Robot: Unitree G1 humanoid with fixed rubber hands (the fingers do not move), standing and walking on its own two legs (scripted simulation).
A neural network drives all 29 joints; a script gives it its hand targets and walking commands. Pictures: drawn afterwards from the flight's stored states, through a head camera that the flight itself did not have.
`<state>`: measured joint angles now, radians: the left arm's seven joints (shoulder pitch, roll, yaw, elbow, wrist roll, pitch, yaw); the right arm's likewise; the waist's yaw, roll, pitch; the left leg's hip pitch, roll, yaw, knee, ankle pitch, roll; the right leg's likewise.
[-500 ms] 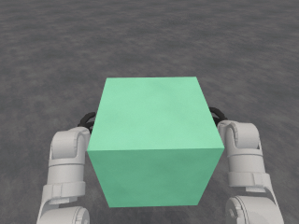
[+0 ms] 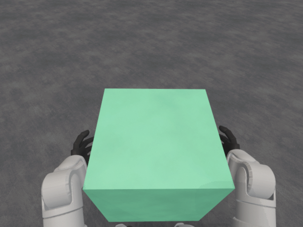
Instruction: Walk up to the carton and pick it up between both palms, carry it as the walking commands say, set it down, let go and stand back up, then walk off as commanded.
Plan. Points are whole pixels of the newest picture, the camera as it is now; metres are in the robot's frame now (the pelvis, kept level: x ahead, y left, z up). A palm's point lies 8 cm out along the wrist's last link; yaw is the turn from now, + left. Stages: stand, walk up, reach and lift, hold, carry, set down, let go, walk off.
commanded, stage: carry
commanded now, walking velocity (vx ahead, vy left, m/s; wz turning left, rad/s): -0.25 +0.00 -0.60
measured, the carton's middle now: (154, 158) +0.31 +0.00 +0.00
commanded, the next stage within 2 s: none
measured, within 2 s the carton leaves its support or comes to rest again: neither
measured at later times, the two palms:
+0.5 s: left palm (81, 184) +0.20 +0.15 +0.10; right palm (271, 220) +0.12 -0.20 +0.10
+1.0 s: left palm out of the picture +0.09 +0.06 +0.08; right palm out of the picture -0.11 -0.24 +0.08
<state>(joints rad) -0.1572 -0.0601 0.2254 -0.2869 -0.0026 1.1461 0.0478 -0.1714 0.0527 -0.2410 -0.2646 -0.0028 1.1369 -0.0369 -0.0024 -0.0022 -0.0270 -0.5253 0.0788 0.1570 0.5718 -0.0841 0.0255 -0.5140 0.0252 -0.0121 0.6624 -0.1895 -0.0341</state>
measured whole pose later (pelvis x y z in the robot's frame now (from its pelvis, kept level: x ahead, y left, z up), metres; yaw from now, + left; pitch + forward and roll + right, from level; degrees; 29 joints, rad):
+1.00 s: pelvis -0.21 +0.05 +0.01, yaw -32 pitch +5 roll +2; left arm -0.01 -0.11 0.18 -0.47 0.05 1.13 0.00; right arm -0.03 0.03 -0.21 -0.43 0.02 1.13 0.00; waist -0.05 -0.03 -0.04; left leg -0.52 0.02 0.05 0.92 -0.46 -0.05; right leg -0.51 0.00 0.07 0.54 -0.10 -0.01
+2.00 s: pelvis -0.43 +0.29 +0.02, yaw -67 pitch +4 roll -2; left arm 0.01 -0.05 0.20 -0.44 0.00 1.14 -0.01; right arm 0.03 0.13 -0.22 -0.44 -0.04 1.11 0.01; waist 0.04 -0.02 -0.06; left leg -0.35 0.08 0.12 0.55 -0.27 0.03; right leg -0.66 0.06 0.00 1.16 -0.39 0.04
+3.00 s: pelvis -0.57 +0.53 +0.02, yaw -85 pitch +4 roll -1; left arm -0.09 -0.07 0.19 -0.31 0.04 1.13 -0.01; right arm -0.04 0.06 -0.23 -0.35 -0.05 1.13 0.01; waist -0.03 0.01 -0.13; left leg -0.38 0.07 0.10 0.54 -0.23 -0.01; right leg -0.32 -0.02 -0.07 0.50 -0.26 0.01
